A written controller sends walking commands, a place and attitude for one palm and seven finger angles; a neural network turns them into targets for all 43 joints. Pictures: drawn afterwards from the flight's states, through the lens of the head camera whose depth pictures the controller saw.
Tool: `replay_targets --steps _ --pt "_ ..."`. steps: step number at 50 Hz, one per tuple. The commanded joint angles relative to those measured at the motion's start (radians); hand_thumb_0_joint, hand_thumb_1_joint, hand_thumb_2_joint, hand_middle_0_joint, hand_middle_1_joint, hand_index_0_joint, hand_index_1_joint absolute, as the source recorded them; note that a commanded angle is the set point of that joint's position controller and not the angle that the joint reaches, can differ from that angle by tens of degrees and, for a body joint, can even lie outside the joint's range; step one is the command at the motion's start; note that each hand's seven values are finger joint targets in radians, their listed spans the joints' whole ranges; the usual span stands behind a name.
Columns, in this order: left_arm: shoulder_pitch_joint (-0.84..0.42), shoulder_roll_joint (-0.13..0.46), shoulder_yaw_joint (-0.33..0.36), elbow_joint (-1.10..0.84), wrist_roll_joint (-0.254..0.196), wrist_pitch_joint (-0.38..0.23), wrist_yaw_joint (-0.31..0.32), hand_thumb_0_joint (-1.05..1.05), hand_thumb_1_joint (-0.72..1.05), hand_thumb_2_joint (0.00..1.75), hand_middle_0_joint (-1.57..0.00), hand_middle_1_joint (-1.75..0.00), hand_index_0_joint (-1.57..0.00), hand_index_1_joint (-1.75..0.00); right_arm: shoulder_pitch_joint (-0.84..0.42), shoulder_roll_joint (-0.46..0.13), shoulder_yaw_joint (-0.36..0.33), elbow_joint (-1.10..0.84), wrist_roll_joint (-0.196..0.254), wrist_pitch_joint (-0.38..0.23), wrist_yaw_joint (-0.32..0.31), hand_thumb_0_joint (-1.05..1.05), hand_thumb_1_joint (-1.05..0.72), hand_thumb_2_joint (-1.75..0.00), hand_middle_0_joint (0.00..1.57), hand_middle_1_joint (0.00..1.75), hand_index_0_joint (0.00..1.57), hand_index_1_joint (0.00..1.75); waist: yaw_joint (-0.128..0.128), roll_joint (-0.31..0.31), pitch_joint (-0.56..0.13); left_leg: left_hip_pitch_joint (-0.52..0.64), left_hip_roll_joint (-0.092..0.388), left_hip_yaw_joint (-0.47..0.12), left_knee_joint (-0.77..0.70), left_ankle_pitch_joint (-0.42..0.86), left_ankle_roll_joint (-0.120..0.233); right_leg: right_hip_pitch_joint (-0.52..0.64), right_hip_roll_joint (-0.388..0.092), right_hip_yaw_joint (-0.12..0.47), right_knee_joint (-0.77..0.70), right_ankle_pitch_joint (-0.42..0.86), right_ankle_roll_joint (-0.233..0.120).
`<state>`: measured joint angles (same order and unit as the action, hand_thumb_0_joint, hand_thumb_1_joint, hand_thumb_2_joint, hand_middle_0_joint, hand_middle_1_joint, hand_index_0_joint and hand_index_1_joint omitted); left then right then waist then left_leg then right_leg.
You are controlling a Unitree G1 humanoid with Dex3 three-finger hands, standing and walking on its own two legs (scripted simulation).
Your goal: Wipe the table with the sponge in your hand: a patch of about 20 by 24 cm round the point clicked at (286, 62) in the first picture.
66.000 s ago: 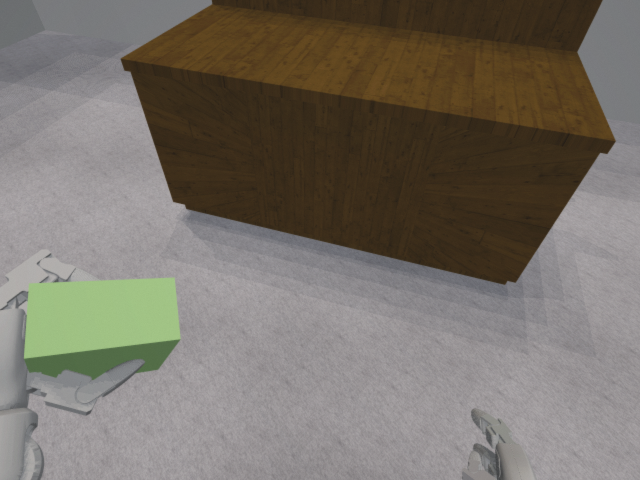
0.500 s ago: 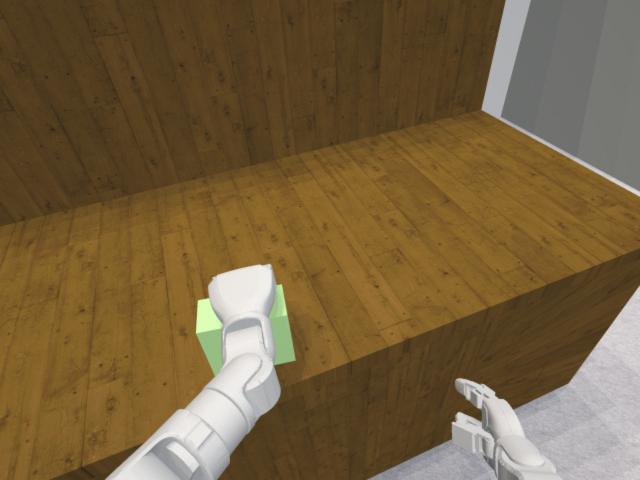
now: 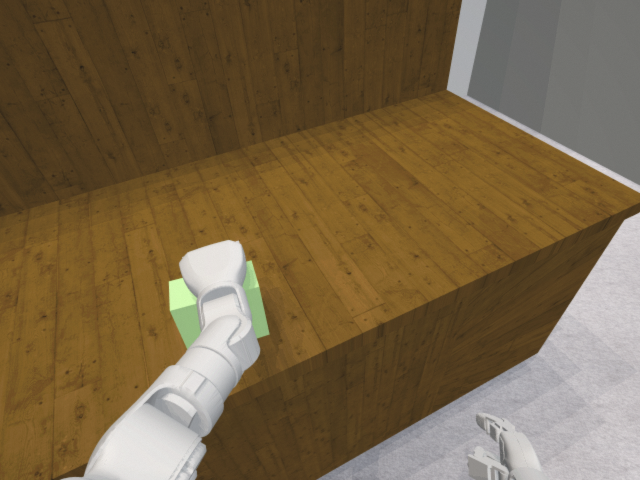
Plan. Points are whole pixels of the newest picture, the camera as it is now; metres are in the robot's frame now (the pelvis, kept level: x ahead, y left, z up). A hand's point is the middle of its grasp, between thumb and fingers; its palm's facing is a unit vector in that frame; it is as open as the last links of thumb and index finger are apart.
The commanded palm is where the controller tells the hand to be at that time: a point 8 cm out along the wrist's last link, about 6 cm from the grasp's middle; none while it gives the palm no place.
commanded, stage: wipe forward along the third lane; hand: left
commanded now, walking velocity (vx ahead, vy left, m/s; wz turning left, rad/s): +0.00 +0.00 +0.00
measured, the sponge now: (223, 316) +0.36 +0.18 -0.01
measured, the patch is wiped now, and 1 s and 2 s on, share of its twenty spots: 0.90 0.95 0.95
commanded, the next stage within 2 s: wipe back along the third lane in 1.00 s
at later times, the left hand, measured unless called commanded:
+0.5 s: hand (215, 269) +0.41 +0.20 +0.04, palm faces -0.07 -0.04 -1.00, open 9.7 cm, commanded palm +0.40 +0.21 +0.08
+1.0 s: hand (202, 246) +0.46 +0.24 +0.04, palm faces -0.09 -0.03 -1.00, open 9.7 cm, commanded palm +0.45 +0.23 +0.08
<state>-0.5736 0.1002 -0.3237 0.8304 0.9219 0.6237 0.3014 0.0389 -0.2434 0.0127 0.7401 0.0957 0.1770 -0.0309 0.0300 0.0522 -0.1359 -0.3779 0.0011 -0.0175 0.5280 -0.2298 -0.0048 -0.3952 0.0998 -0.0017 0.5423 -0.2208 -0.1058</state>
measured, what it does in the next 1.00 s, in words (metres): stands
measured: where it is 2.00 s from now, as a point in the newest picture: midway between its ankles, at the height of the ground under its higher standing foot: outside the picture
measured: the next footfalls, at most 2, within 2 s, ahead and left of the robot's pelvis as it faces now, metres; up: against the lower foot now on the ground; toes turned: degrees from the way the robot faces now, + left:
none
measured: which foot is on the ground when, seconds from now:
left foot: down 0.00-1.00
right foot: down 0.00-1.00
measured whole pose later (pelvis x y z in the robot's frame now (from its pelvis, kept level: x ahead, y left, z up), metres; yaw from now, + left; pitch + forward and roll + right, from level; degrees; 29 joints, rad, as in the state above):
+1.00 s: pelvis +0.01 +0.04 +0.00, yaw -1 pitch +13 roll -1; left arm -0.93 0.23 -0.16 1.23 0.95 0.50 0.35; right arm 0.17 -0.24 0.01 0.79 0.07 0.08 -0.02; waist -0.07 0.04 -0.15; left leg -0.57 -0.01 -0.01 0.59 -0.25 0.02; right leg -0.55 0.09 0.01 0.55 -0.22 -0.06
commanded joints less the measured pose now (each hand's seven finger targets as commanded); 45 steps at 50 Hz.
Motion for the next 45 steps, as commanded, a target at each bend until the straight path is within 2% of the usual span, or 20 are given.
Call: replay_targets --steps 1,3,8,10,11,14,15,18,20,23,25,27,30,33,36,37,40,42,44,45 --pt "-0.357 0.208 0.079 -0.026 0.035 -0.008 0.040 0.00 0.10 1.30 -1.20 -1.60 -1.20 -1.60 -0.173 -0.098 -0.023 -0.153 -0.006 -0.053 -0.018 0.00 -0.90 -0.90 0.20 0.30 0.20 0.30 -0.020 -0.165 -0.171 -0.063 -0.039 0.012 -0.041 -0.046 0.035 0.150 -0.107 0.174 -0.149 -0.019 0.066" --pt "-0.367 0.189 0.065 0.008 0.039 -0.011 0.041 0.00 0.10 1.30 -1.20 -1.60 -1.20 -1.60 -0.161 -0.095 -0.023 -0.150 -0.005 -0.056 -0.018 0.00 -0.90 -0.90 0.20 0.30 0.20 0.30 -0.025 -0.157 -0.158 -0.065 -0.036 0.014 -0.040 -0.052 0.035 0.129 -0.107 0.167 -0.152 -0.032 0.067" --pt "-0.392 0.218 0.095 0.043 0.038 -0.037 0.050 0.00 0.10 1.30 -1.20 -1.60 -1.20 -1.60 -0.122 -0.099 -0.027 -0.145 -0.008 -0.066 -0.016 0.00 -0.90 -0.90 0.20 0.30 0.20 0.30 -0.030 -0.156 -0.198 -0.080 -0.031 0.018 -0.032 -0.036 0.038 0.151 -0.109 0.163 -0.136 0.035 0.070" --pt "-0.412 0.266 0.130 0.068 0.042 -0.042 0.051 0.00 0.10 1.30 -1.20 -1.60 -1.20 -1.60 -0.118 -0.107 -0.027 -0.138 -0.007 -0.069 -0.018 0.00 -0.90 -0.90 0.20 0.30 0.20 0.30 -0.027 -0.156 -0.186 -0.100 -0.033 0.010 -0.034 -0.047 0.036 0.140 -0.106 0.175 -0.143 0.001 0.069" --pt "-0.438 0.236 0.100 0.067 0.041 -0.049 0.053 0.00 0.10 1.30 -1.20 -1.60 -1.20 -1.60 -0.105 -0.103 -0.028 -0.137 -0.008 -0.073 -0.018 0.00 -0.90 -0.90 0.20 0.30 0.20 0.30 -0.043 -0.152 -0.192 -0.093 -0.029 0.017 -0.030 -0.043 0.040 0.138 -0.110 0.163 -0.137 0.018 0.074" --pt "-0.454 0.228 0.099 0.103 0.044 -0.057 0.058 0.00 0.10 1.30 -1.20 -1.60 -1.20 -1.60 -0.086 -0.102 -0.030 -0.127 -0.009 -0.081 -0.016 0.00 -0.90 -0.90 0.20 0.30 0.20 0.30 -0.047 -0.154 -0.205 -0.095 -0.027 0.018 -0.027 -0.037 0.042 0.132 -0.108 0.155 -0.132 0.039 0.075" --pt "-0.459 0.278 0.146 0.110 0.045 -0.063 0.063 0.00 0.10 1.30 -1.20 -1.60 -1.20 -1.60 -0.079 -0.110 -0.033 -0.120 -0.012 -0.083 -0.014 0.00 -0.90 -0.90 0.20 0.30 0.20 0.30 -0.034 -0.149 -0.229 -0.097 -0.026 0.015 -0.027 -0.028 0.039 0.147 -0.105 0.159 -0.125 0.060 0.071" --pt "-0.481 0.265 0.124 0.131 0.044 -0.068 0.069 0.00 0.10 1.30 -1.20 -1.60 -1.20 -1.60 -0.065 -0.108 -0.031 -0.116 -0.011 -0.088 -0.014 0.00 -0.90 -0.90 0.20 0.30 0.20 0.30 -0.054 -0.154 -0.209 -0.116 -0.024 0.021 -0.023 -0.036 0.042 0.138 -0.111 0.155 -0.126 0.063 0.079" --pt "-0.480 0.304 0.163 0.148 0.046 -0.070 0.073 0.00 0.10 1.30 -1.20 -1.60 -1.20 -1.60 -0.055 -0.115 -0.035 -0.109 -0.013 -0.091 -0.012 0.00 -0.90 -0.90 0.20 0.30 0.20 0.30 -0.044 -0.155 -0.232 -0.119 -0.024 0.018 -0.021 -0.023 0.042 0.150 -0.107 0.162 -0.122 0.091 0.076" --pt "-0.505 0.320 0.156 0.164 0.050 -0.070 0.074 0.00 0.10 1.30 -1.20 -1.60 -1.20 -1.60 -0.036 -0.117 -0.031 -0.105 -0.013 -0.095 -0.012 0.00 -0.90 -0.90 0.20 0.30 0.20 0.30 -0.062 -0.169 -0.234 -0.138 -0.024 0.024 -0.014 -0.019 0.044 0.167 -0.113 0.163 -0.117 0.123 0.084" --pt "-0.520 0.347 0.176 0.170 0.056 -0.069 0.070 0.00 0.10 1.30 -1.20 -1.60 -1.20 -1.60 -0.034 -0.122 -0.032 -0.102 -0.013 -0.096 -0.010 0.00 -0.90 -0.90 0.20 0.30 0.20 0.30 -0.054 -0.130 -0.237 -0.134 -0.024 0.019 -0.019 -0.018 0.042 0.151 -0.108 0.158 -0.117 0.111 0.079" --pt "-0.550 0.332 0.152 0.185 0.058 -0.072 0.068 0.00 0.10 1.30 -1.20 -1.60 -1.20 -1.60 -0.017 -0.120 -0.031 -0.101 -0.013 -0.100 -0.010 0.00 -0.90 -0.90 0.20 0.30 0.20 0.30 -0.074 -0.142 -0.228 -0.133 -0.020 0.023 -0.016 -0.024 0.045 0.133 -0.108 0.141 -0.114 0.102 0.085" --pt "-0.562 0.364 0.186 0.198 0.055 -0.083 0.067 0.00 0.10 1.30 -1.20 -1.60 -1.20 -1.60 -0.005 -0.123 -0.032 -0.100 -0.015 -0.105 -0.009 0.00 -0.90 -0.90 0.20 0.30 0.20 0.30 -0.063 -0.106 -0.264 -0.130 -0.021 0.022 -0.016 -0.010 0.044 0.142 -0.104 0.132 -0.106 0.120 0.081" --pt "-0.601 0.320 0.142 0.217 0.063 -0.090 0.067 0.00 0.10 1.30 -1.20 -1.60 -1.20 -1.60 0.020 -0.119 -0.033 -0.095 -0.016 -0.111 -0.008 0.00 -0.90 -0.90 0.20 0.30 0.20 0.30 -0.088 -0.112 -0.260 -0.121 -0.017 0.025 -0.010 -0.011 0.047 0.112 -0.101 0.108 -0.099 0.121 0.084" --pt "-0.629 0.367 0.176 0.234 0.061 -0.097 0.072 0.00 0.10 1.30 -1.20 -1.60 -1.20 -1.60 0.036 -0.127 -0.034 -0.087 -0.019 -0.116 -0.010 0.00 -0.90 -0.90 0.20 0.30 0.20 0.30 -0.090 -0.117 -0.283 -0.124 -0.015 0.023 -0.010 -0.004 0.048 0.115 -0.098 0.098 -0.093 0.127 0.086" --pt "-0.658 0.329 0.146 0.234 0.063 -0.099 0.073 0.00 0.10 1.30 -1.20 -1.60 -1.20 -1.60 0.042 -0.123 -0.034 -0.083 -0.020 -0.120 -0.008 0.00 -0.90 -0.90 0.20 0.30 0.20 0.30 -0.104 -0.103 -0.275 -0.116 -0.012 0.026 -0.006 0.002 0.049 0.098 -0.098 0.090 -0.090 0.148 0.086" --pt "-0.668 0.357 0.182 0.261 0.063 -0.100 0.075 0.00 0.10 1.30 -1.20 -1.60 -1.20 -1.60 0.053 -0.130 -0.038 -0.073 -0.023 -0.123 -0.006 0.00 -0.90 -0.90 0.20 0.30 0.20 0.30 -0.098 -0.104 -0.294 -0.113 -0.010 0.018 -0.007 0.018 0.047 0.088 -0.091 0.083 -0.085 0.158 0.081" --pt "-0.689 0.309 0.140 0.273 0.069 -0.101 0.078 0.00 0.10 1.30 -1.20 -1.60 -1.20 -1.60 0.069 -0.124 -0.039 -0.069 -0.024 -0.127 -0.001 0.00 -0.90 -0.90 0.20 0.30 0.20 0.30 -0.113 -0.082 -0.287 -0.098 -0.007 0.020 0.001 0.033 0.048 0.061 -0.089 0.064 -0.075 0.173 0.081" --pt "-0.700 0.311 0.147 0.290 0.066 -0.101 0.081 0.00 0.10 1.30 -1.20 -1.60 -1.20 -1.60 0.079 -0.127 -0.040 -0.063 -0.026 -0.128 0.002 0.00 -0.90 -0.90 0.20 0.30 0.20 0.30 -0.117 -0.101 -0.301 -0.094 -0.004 0.016 0.004 0.043 0.047 0.058 -0.085 0.057 -0.070 0.183 0.081" --pt "-0.704 0.337 0.182 0.299 0.061 -0.106 0.085 0.00 0.10 1.30 -1.20 -1.60 -1.20 -1.60 0.082 -0.133 -0.043 -0.056 -0.029 -0.131 0.002 0.00 -0.90 -0.90 0.20 0.30 0.20 0.30 -0.113 -0.112 -0.313 -0.095 -0.002 0.012 0.004 0.057 0.049 0.062 -0.082 0.058 -0.068 0.198 0.078"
